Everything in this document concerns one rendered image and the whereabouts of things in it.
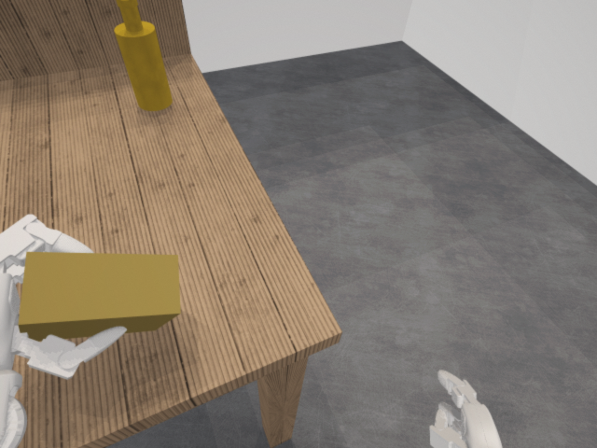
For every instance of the left robot hand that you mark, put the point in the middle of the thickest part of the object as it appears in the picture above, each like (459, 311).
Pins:
(54, 355)

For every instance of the right robot hand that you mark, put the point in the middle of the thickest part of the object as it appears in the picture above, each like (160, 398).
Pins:
(472, 428)

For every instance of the sponge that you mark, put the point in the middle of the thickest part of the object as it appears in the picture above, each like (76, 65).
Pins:
(75, 295)

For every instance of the table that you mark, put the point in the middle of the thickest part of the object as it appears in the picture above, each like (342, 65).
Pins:
(78, 152)

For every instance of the left robot forearm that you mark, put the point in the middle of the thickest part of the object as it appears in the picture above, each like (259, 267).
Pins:
(13, 417)

